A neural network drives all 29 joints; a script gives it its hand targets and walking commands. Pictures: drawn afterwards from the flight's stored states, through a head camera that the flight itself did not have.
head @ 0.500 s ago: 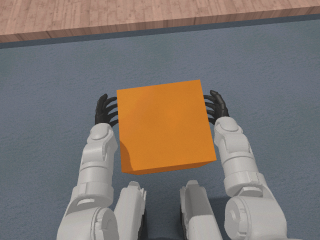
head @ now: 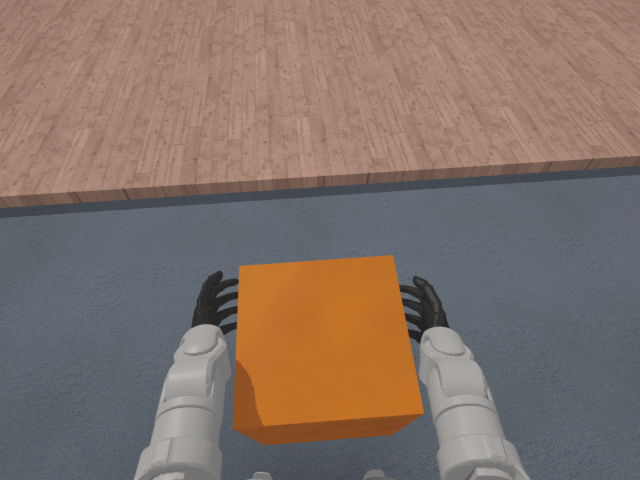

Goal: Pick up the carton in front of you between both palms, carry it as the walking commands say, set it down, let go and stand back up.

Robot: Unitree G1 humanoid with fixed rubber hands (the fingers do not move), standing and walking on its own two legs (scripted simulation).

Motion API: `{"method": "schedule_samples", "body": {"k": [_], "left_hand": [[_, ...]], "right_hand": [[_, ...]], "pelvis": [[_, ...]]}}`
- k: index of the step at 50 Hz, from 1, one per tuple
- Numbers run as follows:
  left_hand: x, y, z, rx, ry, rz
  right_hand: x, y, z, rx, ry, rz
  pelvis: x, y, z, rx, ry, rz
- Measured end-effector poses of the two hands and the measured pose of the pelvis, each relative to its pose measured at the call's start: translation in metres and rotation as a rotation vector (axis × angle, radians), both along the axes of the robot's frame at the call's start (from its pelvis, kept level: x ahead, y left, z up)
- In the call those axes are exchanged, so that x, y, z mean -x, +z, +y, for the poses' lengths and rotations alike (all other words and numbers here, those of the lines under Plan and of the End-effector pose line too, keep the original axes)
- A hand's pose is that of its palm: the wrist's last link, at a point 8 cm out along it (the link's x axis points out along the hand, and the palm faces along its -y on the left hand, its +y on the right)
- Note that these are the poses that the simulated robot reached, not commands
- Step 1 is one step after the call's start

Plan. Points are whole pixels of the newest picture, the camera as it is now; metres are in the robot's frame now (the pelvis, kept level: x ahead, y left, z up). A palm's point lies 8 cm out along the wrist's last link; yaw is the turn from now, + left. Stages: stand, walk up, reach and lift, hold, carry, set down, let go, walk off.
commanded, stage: reach and lift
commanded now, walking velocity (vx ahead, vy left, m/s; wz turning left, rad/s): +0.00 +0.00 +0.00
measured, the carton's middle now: (322, 358) +0.32 +0.00 -0.11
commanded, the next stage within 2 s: hold in 1.32 s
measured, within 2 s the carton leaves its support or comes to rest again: neither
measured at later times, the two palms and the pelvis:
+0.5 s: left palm (186, 310) +0.30 +0.15 +0.08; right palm (455, 325) +0.29 -0.15 +0.07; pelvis +0.00 +0.00 +0.05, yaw +0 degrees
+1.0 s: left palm (185, 297) +0.31 +0.15 +0.09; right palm (457, 311) +0.30 -0.15 +0.08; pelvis +0.01 +0.00 +0.06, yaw +0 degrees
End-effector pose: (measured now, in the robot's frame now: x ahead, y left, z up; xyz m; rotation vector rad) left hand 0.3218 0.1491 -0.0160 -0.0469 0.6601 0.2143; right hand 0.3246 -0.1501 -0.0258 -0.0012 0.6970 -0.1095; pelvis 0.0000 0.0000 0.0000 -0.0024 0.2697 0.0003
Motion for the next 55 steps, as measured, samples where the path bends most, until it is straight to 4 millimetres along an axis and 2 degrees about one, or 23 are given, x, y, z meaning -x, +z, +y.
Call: {"method": "schedule_samples", "body": {"k": [9, 17, 25, 32, 55], "left_hand": [[0.005, 0.055, 0.002, -0.016, -0.040, -0.011], [0.012, 0.092, 0.004, -0.038, -0.070, -0.016], [0.019, 0.093, 0.002, -0.046, -0.072, 0.019], [0.018, 0.096, 0.001, -0.046, -0.065, 0.005], [0.008, 0.107, 0.002, -0.057, -0.096, 0.007]], "right_hand": [[0.014, 0.056, 0.003, 0.010, -0.022, -0.012], [0.026, 0.092, 0.004, 0.027, -0.025, -0.018], [0.032, 0.094, 0.003, 0.033, -0.019, 0.016], [0.029, 0.097, 0.002, 0.033, -0.014, 0.003], [0.021, 0.107, 0.002, 0.051, 0.000, 0.006]], "pelvis": [[-0.012, 0.033, 0.003, 0.003, 0.000, -0.157], [-0.012, 0.047, 0.004, 0.002, 0.000, -0.284], [0.000, 0.048, 0.003, 0.000, -0.002, -0.333], [0.005, 0.049, 0.001, -0.001, -0.001, -0.335], [-0.017, 0.056, 0.001, 0.000, 0.001, -0.346]]}}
